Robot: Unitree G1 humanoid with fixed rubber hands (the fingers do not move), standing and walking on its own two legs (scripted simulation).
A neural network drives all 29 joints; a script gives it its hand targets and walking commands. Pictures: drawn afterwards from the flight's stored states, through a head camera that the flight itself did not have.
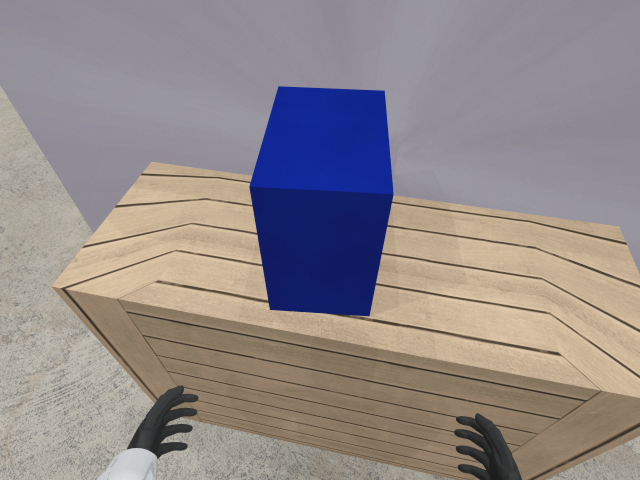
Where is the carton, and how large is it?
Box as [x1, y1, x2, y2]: [249, 86, 393, 315]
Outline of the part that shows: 278,86 249,186 270,309 369,315 393,193 384,91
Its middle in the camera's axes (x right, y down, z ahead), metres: +0.01 -0.05 +0.63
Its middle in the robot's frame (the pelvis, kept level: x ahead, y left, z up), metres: +0.52 +0.00 +0.04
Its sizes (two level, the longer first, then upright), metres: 0.240 0.166 0.270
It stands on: a pedestal, 0.67 m high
